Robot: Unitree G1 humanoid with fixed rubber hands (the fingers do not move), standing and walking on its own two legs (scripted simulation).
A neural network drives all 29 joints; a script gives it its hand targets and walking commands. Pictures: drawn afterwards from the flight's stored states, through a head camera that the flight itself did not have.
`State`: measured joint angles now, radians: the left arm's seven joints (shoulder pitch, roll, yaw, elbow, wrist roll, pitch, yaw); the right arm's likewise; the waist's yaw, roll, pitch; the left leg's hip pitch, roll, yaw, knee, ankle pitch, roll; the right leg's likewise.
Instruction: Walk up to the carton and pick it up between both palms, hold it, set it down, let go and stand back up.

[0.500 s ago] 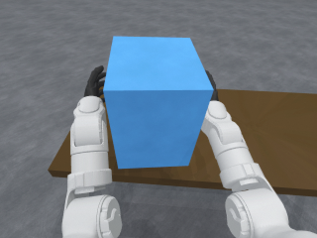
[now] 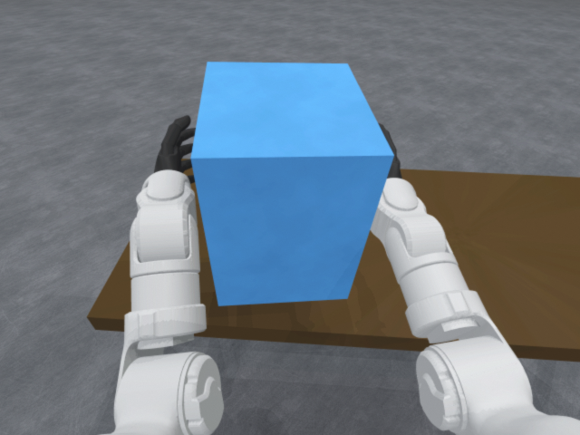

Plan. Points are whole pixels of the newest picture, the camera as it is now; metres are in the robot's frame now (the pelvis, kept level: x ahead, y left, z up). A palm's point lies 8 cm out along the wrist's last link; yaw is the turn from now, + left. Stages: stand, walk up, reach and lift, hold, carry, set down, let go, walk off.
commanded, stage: hold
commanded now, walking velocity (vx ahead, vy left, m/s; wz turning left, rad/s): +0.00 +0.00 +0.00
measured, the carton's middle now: (281, 187) +0.39 -0.03 +0.19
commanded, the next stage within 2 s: none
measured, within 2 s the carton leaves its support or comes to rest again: neither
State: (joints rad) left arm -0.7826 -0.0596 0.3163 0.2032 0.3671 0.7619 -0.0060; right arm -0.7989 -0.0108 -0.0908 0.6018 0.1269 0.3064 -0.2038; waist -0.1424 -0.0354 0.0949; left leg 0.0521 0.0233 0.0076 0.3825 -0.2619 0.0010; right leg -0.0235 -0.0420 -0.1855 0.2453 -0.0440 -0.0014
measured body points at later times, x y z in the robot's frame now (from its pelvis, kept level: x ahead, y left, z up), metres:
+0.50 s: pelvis -0.01 -0.01 +0.00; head -0.07 +0.00 +0.44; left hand +0.37 +0.14 +0.25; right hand +0.38 -0.13 +0.24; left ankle -0.02 +0.11 -0.75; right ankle +0.07 -0.12 -0.75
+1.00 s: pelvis -0.01 -0.02 +0.00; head -0.05 -0.01 +0.45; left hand +0.37 +0.14 +0.25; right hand +0.38 -0.14 +0.24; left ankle -0.02 +0.11 -0.75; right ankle +0.07 -0.12 -0.75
